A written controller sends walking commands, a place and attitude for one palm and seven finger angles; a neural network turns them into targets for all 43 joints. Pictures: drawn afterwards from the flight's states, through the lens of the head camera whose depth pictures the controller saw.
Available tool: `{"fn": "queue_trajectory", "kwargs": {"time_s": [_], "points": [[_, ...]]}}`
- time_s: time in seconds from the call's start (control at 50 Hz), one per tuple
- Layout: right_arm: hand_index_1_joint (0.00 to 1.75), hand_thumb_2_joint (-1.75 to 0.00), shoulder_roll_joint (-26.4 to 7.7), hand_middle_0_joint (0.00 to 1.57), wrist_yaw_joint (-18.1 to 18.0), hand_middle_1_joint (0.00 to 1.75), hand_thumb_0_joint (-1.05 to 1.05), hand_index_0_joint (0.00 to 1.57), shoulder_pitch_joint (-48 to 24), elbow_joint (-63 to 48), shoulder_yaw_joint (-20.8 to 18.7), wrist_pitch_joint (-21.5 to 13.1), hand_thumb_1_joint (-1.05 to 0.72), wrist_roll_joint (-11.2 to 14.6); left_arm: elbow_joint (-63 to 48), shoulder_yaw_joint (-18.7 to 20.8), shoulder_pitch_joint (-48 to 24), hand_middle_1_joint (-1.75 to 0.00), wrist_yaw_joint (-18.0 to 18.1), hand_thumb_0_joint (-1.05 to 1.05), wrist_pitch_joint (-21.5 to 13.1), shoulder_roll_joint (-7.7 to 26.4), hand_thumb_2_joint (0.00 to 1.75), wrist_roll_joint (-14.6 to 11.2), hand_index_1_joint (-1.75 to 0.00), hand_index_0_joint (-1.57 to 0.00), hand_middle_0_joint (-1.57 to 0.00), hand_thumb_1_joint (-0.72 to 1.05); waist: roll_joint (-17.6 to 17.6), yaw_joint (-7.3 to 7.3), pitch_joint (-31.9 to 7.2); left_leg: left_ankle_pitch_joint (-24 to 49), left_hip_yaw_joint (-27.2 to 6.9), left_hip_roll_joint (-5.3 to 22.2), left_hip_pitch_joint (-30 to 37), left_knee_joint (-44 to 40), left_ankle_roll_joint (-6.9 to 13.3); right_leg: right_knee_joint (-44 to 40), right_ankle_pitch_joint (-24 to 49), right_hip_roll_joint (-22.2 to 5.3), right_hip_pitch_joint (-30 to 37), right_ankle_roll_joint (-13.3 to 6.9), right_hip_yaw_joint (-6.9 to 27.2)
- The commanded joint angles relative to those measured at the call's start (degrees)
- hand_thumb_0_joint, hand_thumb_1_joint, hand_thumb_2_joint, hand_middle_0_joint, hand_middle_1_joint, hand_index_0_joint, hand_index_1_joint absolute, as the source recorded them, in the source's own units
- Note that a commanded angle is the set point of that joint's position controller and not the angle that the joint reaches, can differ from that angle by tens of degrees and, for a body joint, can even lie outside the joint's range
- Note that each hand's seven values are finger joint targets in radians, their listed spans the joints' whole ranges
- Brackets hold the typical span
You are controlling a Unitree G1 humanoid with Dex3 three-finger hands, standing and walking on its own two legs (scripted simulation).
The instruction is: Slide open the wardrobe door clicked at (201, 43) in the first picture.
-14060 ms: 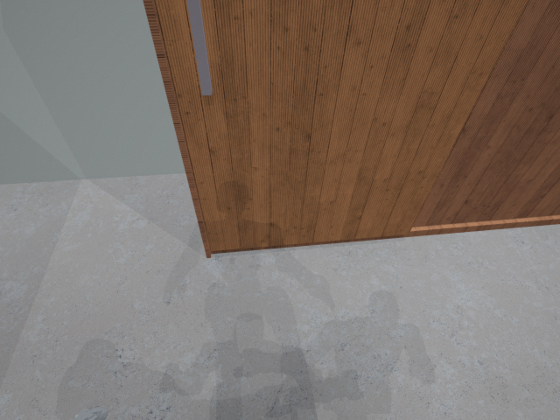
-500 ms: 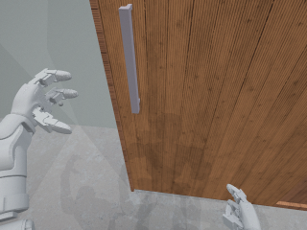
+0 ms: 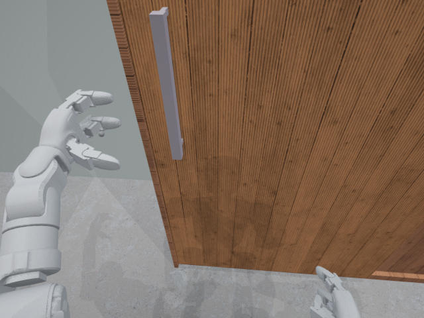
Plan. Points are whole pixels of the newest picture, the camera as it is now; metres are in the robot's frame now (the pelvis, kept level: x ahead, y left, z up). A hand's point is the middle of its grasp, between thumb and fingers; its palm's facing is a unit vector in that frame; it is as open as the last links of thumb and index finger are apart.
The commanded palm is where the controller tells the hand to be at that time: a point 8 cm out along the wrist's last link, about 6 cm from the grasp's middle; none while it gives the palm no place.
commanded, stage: move the hooked fingers beside the handle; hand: left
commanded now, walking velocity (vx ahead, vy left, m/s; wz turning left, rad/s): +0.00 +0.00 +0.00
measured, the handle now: (172, 94) +0.51 +0.15 +0.20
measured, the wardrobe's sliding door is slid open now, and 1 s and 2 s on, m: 0.00 0.00 0.00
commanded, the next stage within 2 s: feel for the door with the fingertips in 1.62 s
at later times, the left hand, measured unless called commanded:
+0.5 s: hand (130, 114) +0.42 +0.21 +0.20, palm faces +0.06 -1.00 -0.02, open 14.0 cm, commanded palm +0.39 +0.26 +0.20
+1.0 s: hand (148, 104) +0.46 +0.18 +0.20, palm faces +0.05 -1.00 +0.01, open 14.0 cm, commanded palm +0.42 +0.24 +0.20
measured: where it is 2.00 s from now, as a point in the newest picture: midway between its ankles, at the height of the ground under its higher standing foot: outside the picture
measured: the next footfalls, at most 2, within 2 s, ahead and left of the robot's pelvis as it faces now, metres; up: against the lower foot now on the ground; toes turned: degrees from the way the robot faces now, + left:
none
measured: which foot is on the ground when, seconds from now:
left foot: down 0.00-1.00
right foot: down 0.00-1.00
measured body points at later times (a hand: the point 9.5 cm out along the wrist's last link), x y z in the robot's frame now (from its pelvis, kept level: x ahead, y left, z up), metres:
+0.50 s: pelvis +0.01 -0.01 +0.00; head +0.00 -0.02 +0.45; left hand +0.41 +0.26 +0.21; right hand +0.14 -0.26 -0.10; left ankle +0.05 +0.11 -0.74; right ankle -0.01 -0.10 -0.74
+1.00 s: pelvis +0.02 -0.01 +0.00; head +0.02 -0.02 +0.45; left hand +0.45 +0.24 +0.20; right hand +0.12 -0.27 -0.11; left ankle +0.05 +0.11 -0.74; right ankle -0.01 -0.10 -0.74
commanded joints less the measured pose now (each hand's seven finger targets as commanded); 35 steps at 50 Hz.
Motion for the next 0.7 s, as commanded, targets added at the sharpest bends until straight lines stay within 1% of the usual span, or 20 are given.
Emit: {"fn": "queue_trajectory", "kwargs": {"time_s": [0.0,0.08,0.14,0.18,0.2,0.22,0.24,0.3,0.32,0.36,0.44,0.46,0.48,0.5,0.52,0.54,0.6,0.62,0.64,0.68], "points": [[0.30,-0.90,-7.08,0.20,-0.98,0.30,0.00,0.20,-7.87,-8.72,-2.85,-3.11,-0.90,0.27,-8.99,3.18,-27.69,-1.20,0.29,0.00,-4.23,13.68,0.30,-0.61,-1.20,-0.30,-0.30,-0.50,0.59,-1.11,-11.58,2.58,-3.86,-0.61,10.10,-2.06,1.47,-5.18,9.03,-0.06,-5.81,0.23,3.07],[0.30,-0.90,-7.30,0.20,-1.15,0.30,0.00,0.20,-6.83,-8.20,-3.03,-2.92,-0.90,0.31,-5.91,2.31,-30.80,-1.20,0.63,0.00,-5.00,13.77,0.30,-0.21,-1.20,-0.30,-0.30,-0.50,1.73,-1.66,-12.22,2.62,-3.92,-0.57,10.44,-1.78,1.56,-5.28,9.10,-0.14,-6.36,0.11,3.40],[0.30,-0.90,-7.65,0.20,-1.21,0.30,0.00,0.20,-5.97,-7.97,-3.30,-2.72,-0.90,0.30,-2.48,1.81,-32.55,-1.20,0.84,0.00,-5.77,13.76,0.30,-0.04,-1.20,-0.30,-0.30,-0.50,-0.99,-1.91,-12.57,1.82,-3.92,-0.42,9.22,-1.78,1.72,-5.25,8.44,-0.26,-6.35,0.35,3.51],[0.30,-0.90,-7.60,0.20,-1.09,0.30,0.00,0.20,-5.57,-7.79,-3.31,-2.71,-0.90,0.36,-1.75,0.98,-35.41,-1.20,1.13,0.00,-6.59,13.40,0.30,0.38,-1.20,-0.30,-0.30,-0.50,1.50,-2.17,-13.09,2.17,-3.95,-0.52,9.76,-1.68,1.57,-5.03,8.74,-0.27,-6.51,0.09,3.59],[0.30,-0.90,-7.63,0.20,-1.05,0.30,0.00,0.20,-5.27,-7.73,-3.34,-2.75,-0.90,0.31,-1.92,0.48,-37.03,-1.20,1.35,0.00,-7.08,13.07,0.30,0.55,-1.20,-0.30,-0.30,-0.50,1.53,-2.44,-13.82,2.61,-4.14,-0.55,10.20,-1.53,1.56,-4.83,9.20,-0.23,-6.48,0.00,3.49],[0.30,-0.90,-7.74,0.20,-0.97,0.30,0.00,0.20,-4.82,-7.51,-3.60,-2.75,-0.90,0.25,-1.15,0.69,-36.83,-1.20,1.61,0.00,-7.75,13.40,0.30,0.66,-1.20,-0.30,-0.30,-0.50,-0.15,-2.50,-14.63,3.18,-3.90,-0.22,10.57,-1.23,1.70,-4.80,9.62,-0.20,-6.23,0.13,3.51],[0.30,-0.90,-7.71,0.20,-0.94,0.30,0.00,0.20,-4.62,-7.51,-3.57,-2.72,-0.90,0.28,0.06,0.08,-36.87,-1.20,1.67,0.00,-7.84,12.52,0.30,0.60,-1.20,-0.30,-0.30,-0.50,0.50,-2.47,-14.34,3.51,-3.90,-0.31,10.34,-1.23,1.78,-4.65,10.22,-0.24,-6.45,0.09,3.55],[0.30,-0.90,-8.03,0.20,-0.74,0.30,0.00,0.20,-3.35,-7.08,-3.87,-2.50,-0.90,0.06,2.43,2.08,-37.91,-1.20,2.26,0.00,-8.32,14.42,0.30,0.85,-1.20,-0.30,-0.30,-0.50,-0.49,-2.19,-15.42,4.80,-3.59,-0.44,9.77,-0.91,1.78,-4.27,12.47,-0.26,-5.47,0.14,3.73],[0.30,-0.90,-8.28,0.20,-0.62,0.30,0.00,0.20,-2.78,-6.92,-4.01,-2.21,-0.90,-0.08,4.76,4.16,-35.42,-1.20,2.61,0.00,-8.31,16.66,0.30,1.09,-1.20,-0.30,-0.30,-0.50,-2.83,-1.55,-15.48,5.32,-3.36,-0.31,8.70,-0.75,1.97,-4.13,13.26,-0.27,-4.60,0.32,3.78],[0.30,-0.90,-8.28,0.20,-0.44,0.30,0.00,0.20,-2.40,-7.00,-4.06,-1.80,-0.90,0.01,5.74,3.43,-37.31,-1.20,2.70,0.00,-8.68,16.20,0.30,1.61,-1.20,-0.30,-0.30,-0.50,-1.44,-1.98,-15.02,5.66,-2.89,-0.44,7.65,-0.70,1.95,-3.61,14.75,-0.47,-4.44,0.39,3.99],[0.30,-0.90,-8.22,0.20,-0.01,0.30,0.00,0.20,-1.28,-7.73,-4.52,-1.63,-0.90,-0.05,3.49,2.49,-39.32,-1.20,2.87,0.00,-10.55,15.06,0.30,2.02,-1.20,-0.30,-0.30,-0.50,0.93,-2.33,-17.68,8.68,-2.63,-0.44,9.78,0.06,2.11,-2.85,17.84,-0.24,-3.80,0.19,4.00],[0.30,-0.90,-8.37,0.20,0.02,0.30,0.00,0.20,-0.69,-7.58,-4.73,-1.54,-0.90,-0.10,3.71,4.02,-38.76,-1.20,2.89,0.00,-10.86,16.51,0.30,2.05,-1.20,-0.30,-0.30,-0.50,0.73,-2.08,-18.54,9.83,-2.61,-0.32,10.07,0.26,2.04,-2.51,19.08,-0.12,-3.25,0.09,3.90],[0.30,-0.90,-8.34,0.20,0.05,0.30,0.00,0.20,-0.59,-7.57,-4.65,-1.36,-0.90,-0.05,4.63,3.04,-38.38,-1.20,2.64,0.00,-10.80,15.22,0.30,1.94,-1.20,-0.30,-0.30,-0.50,0.72,-2.20,-17.66,9.89,-2.45,-0.36,9.72,0.27,2.00,-2.35,19.41,-0.06,-3.59,0.10,3.82],[0.30,-0.90,-8.30,0.20,0.00,0.30,0.00,0.20,-0.50,-7.34,-4.74,-1.33,-0.90,0.12,4.78,1.48,-40.06,-1.20,2.41,0.00,-10.89,13.67,0.30,1.73,-1.20,-0.30,-0.30,-0.50,0.24,-3.05,-16.91,8.98,-2.24,-0.39,9.68,0.44,2.09,-2.65,18.78,-0.01,-4.67,0.33,3.86],[0.30,-0.90,-8.50,0.20,-0.10,0.30,0.00,0.20,0.01,-7.27,-4.84,-1.27,-0.90,0.14,6.46,0.99,-40.16,-1.20,2.39,0.00,-10.94,13.28,0.30,1.75,-1.20,-0.30,-0.30,-0.50,-2.34,-3.52,-15.54,8.21,-2.43,-0.20,9.04,0.42,2.31,-2.86,17.69,0.10,-5.25,0.48,3.51],[0.30,-0.90,-8.79,0.20,-0.25,0.30,0.00,0.20,0.23,-6.82,-4.92,-1.25,-0.90,0.21,8.07,1.27,-40.81,-1.20,2.52,0.00,-10.76,13.79,0.30,1.75,-1.20,-0.30,-0.30,-0.50,-2.69,-3.75,-14.39,6.74,-2.53,-0.17,8.41,0.24,2.34,-3.12,16.24,0.14,-6.38,0.57,3.62],[0.30,-0.90,-8.82,0.20,-0.30,0.30,0.00,0.20,1.18,-6.24,-4.98,-0.94,-0.90,0.02,8.95,1.13,-43.69,-1.20,3.39,0.00,-10.87,14.20,0.30,2.42,-1.20,-0.30,-0.30,-0.50,0.22,-3.85,-15.40,6.42,-2.62,-0.41,8.50,0.54,2.21,-2.91,15.60,0.02,-6.92,0.38,3.96],[0.30,-0.90,-8.85,0.20,-0.27,0.30,0.00,0.20,1.49,-6.15,-5.05,-0.82,-0.90,-0.01,9.37,0.28,-45.02,-1.20,3.81,0.00,-11.27,13.53,0.30,2.63,-1.20,-0.30,-0.30,-0.50,-0.22,-4.44,-15.77,7.23,-2.61,-0.37,9.12,0.80,2.35,-2.84,16.14,0.03,-6.82,0.45,3.82],[0.30,-0.90,-8.81,0.20,-0.14,0.30,0.00,0.20,1.75,-6.12,-5.19,-0.91,-0.90,-0.09,8.37,0.27,-46.45,-1.20,4.13,0.00,-11.74,13.55,0.30,2.76,-1.20,-0.30,-0.30,-0.50,1.28,-4.18,-17.14,7.49,-2.91,-0.40,9.60,0.86,2.16,-2.64,16.10,0.08,-6.71,0.29,3.82],[0.30,-0.90,-8.87,0.20,-0.05,0.30,0.00,0.20,2.48,-5.67,-5.20,-0.83,-0.90,-0.31,10.39,0.53,-47.12,-1.20,4.63,0.00,-12.31,13.42,0.30,2.78,-1.20,-0.30,-0.30,-0.50,-0.52,-4.39,-17.73,8.03,-3.11,-0.30,9.83,1.09,2.21,-2.41,16.73,0.22,-6.79,0.26,3.76]]}}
